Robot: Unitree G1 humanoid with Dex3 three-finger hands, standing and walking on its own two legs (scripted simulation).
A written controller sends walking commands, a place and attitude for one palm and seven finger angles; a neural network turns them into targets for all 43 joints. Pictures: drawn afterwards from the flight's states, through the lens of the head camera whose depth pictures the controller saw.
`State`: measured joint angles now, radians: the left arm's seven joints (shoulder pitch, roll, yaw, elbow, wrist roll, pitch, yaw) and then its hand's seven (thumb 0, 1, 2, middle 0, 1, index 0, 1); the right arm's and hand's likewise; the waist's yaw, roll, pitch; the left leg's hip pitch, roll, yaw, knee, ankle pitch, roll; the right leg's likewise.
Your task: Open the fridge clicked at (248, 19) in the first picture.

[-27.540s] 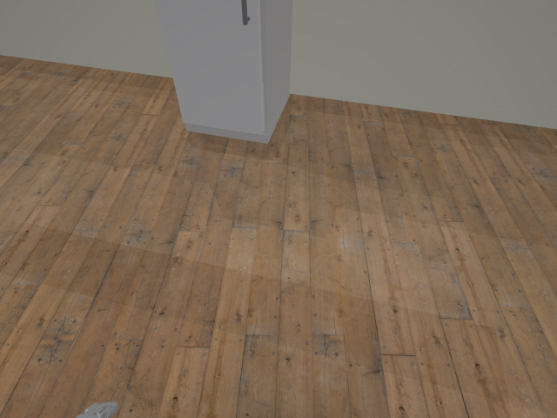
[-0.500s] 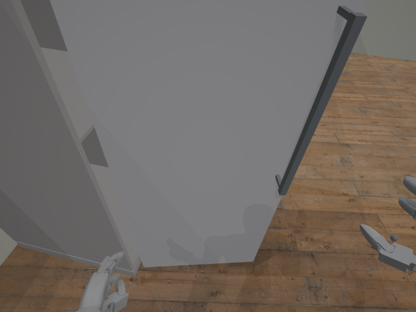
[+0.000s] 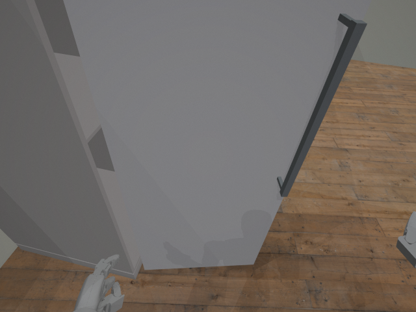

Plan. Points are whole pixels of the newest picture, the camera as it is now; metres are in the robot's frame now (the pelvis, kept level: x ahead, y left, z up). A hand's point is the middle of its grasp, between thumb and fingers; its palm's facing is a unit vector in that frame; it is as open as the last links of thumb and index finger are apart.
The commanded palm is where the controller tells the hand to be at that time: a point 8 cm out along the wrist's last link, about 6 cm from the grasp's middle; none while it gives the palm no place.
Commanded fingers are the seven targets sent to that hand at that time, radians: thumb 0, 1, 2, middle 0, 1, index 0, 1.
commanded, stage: draw the hand back to the body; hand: right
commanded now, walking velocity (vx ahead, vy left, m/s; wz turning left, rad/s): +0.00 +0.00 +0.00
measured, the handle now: (307, 126) +0.46 -0.22 +0.15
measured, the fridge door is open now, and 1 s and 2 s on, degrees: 73 73 73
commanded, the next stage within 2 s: step back with the hand held close in 0.08 s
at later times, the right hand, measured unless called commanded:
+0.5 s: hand (405, 250) +0.18 -0.28 +0.14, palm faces +0.36 +0.81 -0.47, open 7.4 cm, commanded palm +0.12 -0.32 +0.17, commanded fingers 0.00 -0.90 -0.90 0.20 0.30 0.20 0.30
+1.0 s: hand out of the picture +0.10 -0.29 +0.15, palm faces +0.49 +0.78 -0.40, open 7.5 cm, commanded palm +0.03 -0.33 +0.17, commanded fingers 0.00 -0.90 -0.90 0.20 0.30 0.20 0.30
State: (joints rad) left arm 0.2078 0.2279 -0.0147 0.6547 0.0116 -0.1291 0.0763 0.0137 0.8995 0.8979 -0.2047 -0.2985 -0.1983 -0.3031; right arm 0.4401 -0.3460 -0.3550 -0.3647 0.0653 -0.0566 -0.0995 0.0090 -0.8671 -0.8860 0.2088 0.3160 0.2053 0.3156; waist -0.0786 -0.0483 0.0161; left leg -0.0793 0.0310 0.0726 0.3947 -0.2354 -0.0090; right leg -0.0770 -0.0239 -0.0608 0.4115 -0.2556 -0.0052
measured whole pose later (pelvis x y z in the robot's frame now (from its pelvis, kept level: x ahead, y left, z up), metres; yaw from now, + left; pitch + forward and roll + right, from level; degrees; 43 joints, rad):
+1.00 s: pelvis -0.10 -0.02 -0.02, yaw -1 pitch -1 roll +2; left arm 0.22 0.20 -0.01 0.59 0.01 -0.13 0.07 0.01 0.90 0.90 -0.21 -0.30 -0.20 -0.30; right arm 0.46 -0.37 -0.43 -0.50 0.01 -0.27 -0.13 0.01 -0.88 -0.90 0.21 0.30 0.21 0.30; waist -0.03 0.03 0.05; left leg -0.40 0.04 0.02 0.59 -0.18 -0.04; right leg -0.44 -0.01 -0.04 0.69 -0.29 -0.05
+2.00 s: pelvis -0.30 -0.06 +0.00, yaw +6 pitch +0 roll +5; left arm 0.24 0.17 0.02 0.60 0.03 -0.16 0.04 0.01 0.90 0.90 -0.21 -0.30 -0.20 -0.30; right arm 0.62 -0.51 -0.44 -0.63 0.05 -0.20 -0.11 0.01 -0.88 -0.90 0.21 0.30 0.21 0.30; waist 0.04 0.05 0.00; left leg -0.32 -0.10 0.05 0.83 -0.50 0.02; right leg -0.37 -0.03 -0.08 0.30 -0.03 -0.06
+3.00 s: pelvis -0.37 -0.09 -0.02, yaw -3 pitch +0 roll -1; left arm 0.19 0.22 0.01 0.90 0.03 0.04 0.00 0.01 0.90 0.90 -0.20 -0.30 -0.20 -0.30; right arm 0.27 -0.17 -0.03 0.86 -0.02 0.02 -0.02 -0.04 -1.01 -0.89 0.21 0.30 0.20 0.30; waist 0.02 0.01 0.06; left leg -0.32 0.00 0.07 0.67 -0.36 0.05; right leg -0.40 -0.01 -0.01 0.75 -0.40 0.01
